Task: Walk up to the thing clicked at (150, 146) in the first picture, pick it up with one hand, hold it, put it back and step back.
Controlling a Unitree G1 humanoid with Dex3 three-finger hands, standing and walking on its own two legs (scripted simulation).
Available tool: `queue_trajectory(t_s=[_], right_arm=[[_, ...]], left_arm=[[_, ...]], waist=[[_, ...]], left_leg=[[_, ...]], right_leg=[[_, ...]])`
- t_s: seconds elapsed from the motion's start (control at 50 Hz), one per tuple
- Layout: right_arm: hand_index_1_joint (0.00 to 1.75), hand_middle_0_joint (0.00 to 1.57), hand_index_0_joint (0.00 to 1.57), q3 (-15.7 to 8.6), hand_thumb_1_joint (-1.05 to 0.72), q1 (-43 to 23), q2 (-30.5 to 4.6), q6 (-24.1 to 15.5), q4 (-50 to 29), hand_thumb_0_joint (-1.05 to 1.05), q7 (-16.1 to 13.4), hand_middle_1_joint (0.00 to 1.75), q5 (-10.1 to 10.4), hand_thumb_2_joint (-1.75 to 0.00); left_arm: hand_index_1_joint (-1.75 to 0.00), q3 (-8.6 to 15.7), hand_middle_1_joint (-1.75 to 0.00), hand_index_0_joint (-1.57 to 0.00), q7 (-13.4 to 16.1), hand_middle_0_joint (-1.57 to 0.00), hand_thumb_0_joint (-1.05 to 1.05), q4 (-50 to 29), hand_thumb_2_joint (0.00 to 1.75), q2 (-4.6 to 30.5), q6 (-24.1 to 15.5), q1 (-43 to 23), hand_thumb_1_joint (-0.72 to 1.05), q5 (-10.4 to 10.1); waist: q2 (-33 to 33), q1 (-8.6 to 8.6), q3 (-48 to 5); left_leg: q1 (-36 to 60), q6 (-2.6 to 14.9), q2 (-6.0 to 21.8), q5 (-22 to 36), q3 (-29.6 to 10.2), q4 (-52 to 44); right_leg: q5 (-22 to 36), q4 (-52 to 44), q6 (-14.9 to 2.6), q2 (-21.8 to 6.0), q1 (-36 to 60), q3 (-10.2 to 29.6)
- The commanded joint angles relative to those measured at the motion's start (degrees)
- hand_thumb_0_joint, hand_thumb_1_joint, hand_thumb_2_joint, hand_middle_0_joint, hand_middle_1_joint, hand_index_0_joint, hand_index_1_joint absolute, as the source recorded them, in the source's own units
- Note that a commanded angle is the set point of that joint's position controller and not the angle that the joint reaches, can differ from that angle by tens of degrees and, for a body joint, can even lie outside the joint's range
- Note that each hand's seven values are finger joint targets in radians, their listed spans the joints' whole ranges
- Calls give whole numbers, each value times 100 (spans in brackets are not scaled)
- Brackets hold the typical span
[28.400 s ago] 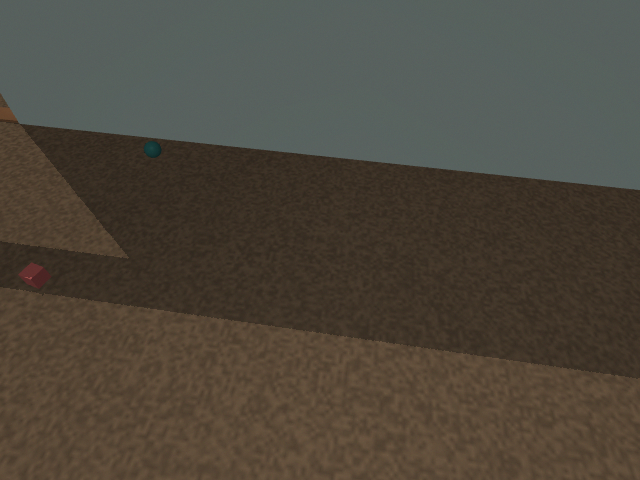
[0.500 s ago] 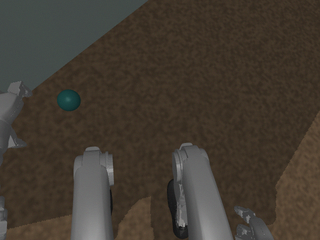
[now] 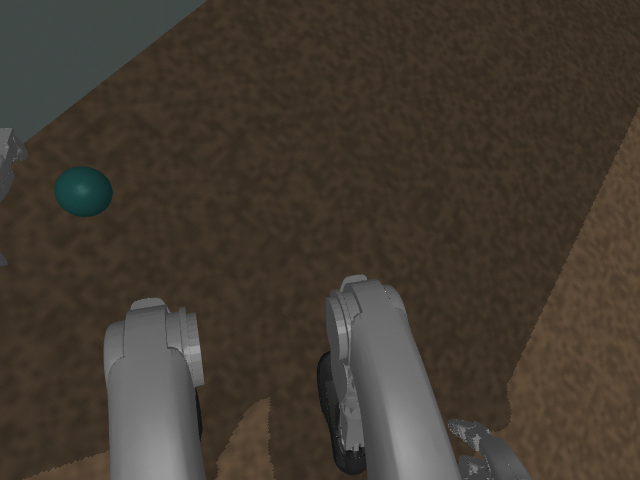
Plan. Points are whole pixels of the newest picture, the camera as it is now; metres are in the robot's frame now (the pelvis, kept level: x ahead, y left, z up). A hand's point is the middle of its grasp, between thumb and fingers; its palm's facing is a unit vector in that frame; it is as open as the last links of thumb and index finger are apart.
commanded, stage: rise first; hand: left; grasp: from above
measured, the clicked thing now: (84, 191) +0.52 +0.29 -0.31
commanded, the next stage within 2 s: approach in 1.94 s
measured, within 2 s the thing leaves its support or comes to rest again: neither
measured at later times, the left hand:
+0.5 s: hand (8, 201) +0.46 +0.34 -0.19, palm faces -0.45 -0.09 -0.89, open 14.1 cm
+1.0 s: hand (16, 198) +0.46 +0.33 -0.20, palm faces -0.45 -0.09 -0.89, open 14.1 cm
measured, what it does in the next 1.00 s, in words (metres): stands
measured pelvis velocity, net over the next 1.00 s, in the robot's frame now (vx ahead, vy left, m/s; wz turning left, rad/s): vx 0.01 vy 0.00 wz -0.04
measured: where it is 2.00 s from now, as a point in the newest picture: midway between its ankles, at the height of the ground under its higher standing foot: (267, 447)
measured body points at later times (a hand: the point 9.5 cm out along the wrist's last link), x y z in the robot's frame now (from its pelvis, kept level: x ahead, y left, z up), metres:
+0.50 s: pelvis +0.01 +0.00 -0.01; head +0.26 +0.08 +0.35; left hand +0.48 +0.34 -0.13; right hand +0.06 -0.28 -0.11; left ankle +0.08 +0.13 -0.32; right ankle +0.10 -0.15 -0.32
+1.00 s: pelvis +0.01 +0.00 -0.02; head +0.26 +0.09 +0.34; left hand +0.48 +0.33 -0.15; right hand +0.06 -0.28 -0.12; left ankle +0.08 +0.13 -0.32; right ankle +0.10 -0.15 -0.32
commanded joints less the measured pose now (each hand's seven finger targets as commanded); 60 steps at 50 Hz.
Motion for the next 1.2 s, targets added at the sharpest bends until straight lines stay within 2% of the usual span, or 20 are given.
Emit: queue_trajectory(t_s=[0.0, 0.1, 0.14, 0.2, 0.28, 0.3, 0.36, 0.38, 0.42, 0.44, 0.52, 0.6, 0.68, 0.72, 0.76, 0.86, 0.92, 0.94, 0.98, 1.18], right_arm=[[30, 20, 20, -432, -91, 1138, -1453, -52, -114, 0, -48, 30, -55, -90], [30, 20, 20, -336, -91, 1145, -1425, -60, -125, 0, -34, 30, -105, -90], [30, 20, 20, -331, -91, 1166, -1438, -54, -117, 0, -28, 30, -102, -90], [30, 20, 20, -293, -91, 1212, -1443, -49, -109, 0, -10, 30, -119, -90], [30, 20, 20, -283, -91, 1220, -1484, -27, -137, 0, -4, 30, -112, -90], [30, 20, 20, -266, -91, 1208, -1455, -8, -148, 0, 7, 30, -135, -90], [30, 20, 20, -215, -91, 1224, -1479, 5, -133, 0, 13, 30, -141, -90], [30, 20, 20, -237, -91, 1199, -1488, 16, -156, 0, 9, 30, -133, -90], [30, 20, 20, -235, -91, 1203, -1506, 34, -152, 0, 21, 30, -130, -90], [30, 20, 20, -219, -91, 1196, -1499, 38, -155, 0, 26, 30, -151, -90], [30, 20, 20, -212, -91, 1218, -1529, 44, -165, 0, 36, 30, -137, -90], [30, 20, 20, -165, -91, 1270, -1536, 37, -149, 0, 53, 30, -176, -90], [30, 20, 20, -156, -91, 1250, -1545, 49, -168, 0, 64, 30, -171, -90], [30, 20, 20, -115, -91, 1243, -1538, 38, -156, 0, 65, 30, -177, -90], [30, 20, 20, -102, -91, 1206, -1579, 37, -162, 0, 56, 30, -187, -90], [30, 20, 20, -68, -91, 1140, -1597, 37, -181, 0, 50, 30, -189, -90], [30, 20, 20, -43, -91, 1183, -1598, 21, -183, 0, 57, 30, -211, -90], [30, 20, 20, -27, -91, 1196, -1602, 7, -181, 0, 60, 30, -222, -90], [30, 20, 20, -24, -91, 1179, -1627, 8, -181, 0, 48, 30, -218, -90], [30, 20, 20, 63, -91, 1221, -1646, -31, -225, 0, 57, 30, -246, -90]], left_arm=[[-104, 266, -105, -7, 332, -6, 0, -760, 98, 1613, 25, -1858, -53, -53], [-105, 239, -106, -7, 363, -6, 0, -518, 99, 1681, 60, -1919, -55, -20], [-105, 350, -106, -6, 377, -5, 0, -566, 100, 1832, 77, -1896, -55, -33], [-105, 294, -106, -6, 370, -6, 0, -461, 100, 1767, 88, -1872, -55, -61], [-104, 415, -106, -7, 370, -6, 0, -556, 99, 1995, 72, -1932, -54, -65], [-105, 351, -106, -6, 344, -5, 0, -457, 100, 1872, 77, -1798, -55, -37], [-105, 400, -106, -7, 363, -6, 0, -500, 99, 1939, 74, -1870, -55, -78], [-104, 462, -106, -7, 374, -5, 0, -618, 99, 2001, 75, -1878, -54, -116], [-104, 416, -101, -4, 358, -6, 0, -526, 106, 2002, 76, -1862, -61, -81], [-104, 356, -104, -6, 362, -6, 0, -473, 102, 1906, 86, -1821, -57, -70], [-104, 354, -105, -6, 345, -6, 0, -541, 101, 1995, 59, -1961, -56, -100], [-104, 358, -104, -6, 344, -6, 0, -444, 102, 1993, 35, -1845, -57, -83], [-105, 392, -105, -6, 388, -6, 0, -419, 101, 2065, 5, -1985, -56, -117], [-105, 280, -105, -6, 382, -6, 0, -304, 101, 1959, 16, -1958, -57, -90], [-104, 369, -105, -7, 421, -6, 0, -277, 101, 2096, 22, -2030, -56, -48], [-105, 243, -105, -6, 458, -6, 0, -107, 101, 1996, 26, -2050, -56, -5], [-105, 288, -105, -6, 497, -6, 0, -155, 102, 2131, 28, -2248, -57, 16], [-105, 237, -104, -6, 495, -6, 0, -14, 102, 2047, 42, -2170, -57, 2], [-105, 296, -104, -6, 511, -7, 0, -160, 102, 2181, 3, -2320, -57, -4], [-105, 333, -106, -7, 530, -7, 0, 15, 101, 2371, 67, -2305, -56, 25]], waist=[[1809, -39, -3905], [1780, -121, -3716], [1767, -58, -3884], [1625, -180, -3753], [1908, -132, -3860], [1864, -143, -3847], [1917, -177, -3776], [1999, -93, -3908], [2075, -134, -3852], [2035, -196, -3773], [1946, -229, -3696], [1921, -254, -3802], [1878, -285, -3720], [1869, -308, -3592], [1937, -323, -3565], [2059, -372, -3438], [2068, -423, -3483], [1921, -481, -3400], [2003, -448, -3613], [2104, -515, -3448]], left_leg=[[3623, 147, 56, 920, 514, -1451], [3251, 185, 45, 741, 563, -1313], [3346, 190, 48, 827, 577, -1292], [3184, 213, 53, 882, 580, -1192], [3318, 172, 67, 964, 511, -1224], [3325, 173, 78, 1024, 517, -1183], [3248, 175, 70, 1086, 520, -1149], [3358, 170, 76, 1107, 527, -1145], [3318, 149, 76, 1018, 504, -1177], [3283, 158, 78, 1014, 495, -1154], [3143, 175, 70, 934, 494, -1106], [3259, 184, 79, 1238, 498, -995], [3059, 189, 71, 1034, 507, -980], [3030, 183, 68, 1038, 500, -973], [3096, 175, 76, 967, 466, -982], [3115, 146, 73, 824, 424, -1022], [2998, 162, 63, 836, 474, -950], [2946, 179, 62, 816, 454, -912], [3009, 173, 61, 887, 462, -891], [2894, 169, 69, 873, 456, -836]], right_leg=[[1258, -1142, -492, 77, 1132, -782], [1166, -1123, -484, 112, 1203, -799], [1229, -1130, -487, 123, 1296, -790], [1314, -1129, -466, 135, 1380, -807], [1350, -984, -487, 124, 1277, -831], [1390, -992, -483, 147, 1307, -849], [1459, -944, -478, 140, 1322, -850], [1469, -954, -482, 134, 1296, -831], [1388, -921, -504, 149, 1205, -864], [1399, -916, -492, 147, 1207, -881], [1367, -941, -493, 156, 1232, -877], [1595, -908, -466, 175, 1356, -890], [1464, -928, -467, 174, 1350, -894], [1465, -903, -477, 174, 1300, -899], [1382, -863, -477, 171, 1143, -924], [1272, -818, -481, 160, 975, -959], [1320, -832, -473, 162, 1094, -942], [1311, -835, -465, 169, 1070, -957], [1373, -832, -461, 178, 1150, -947], [1374, -782, -467, 187, 1137, -973]])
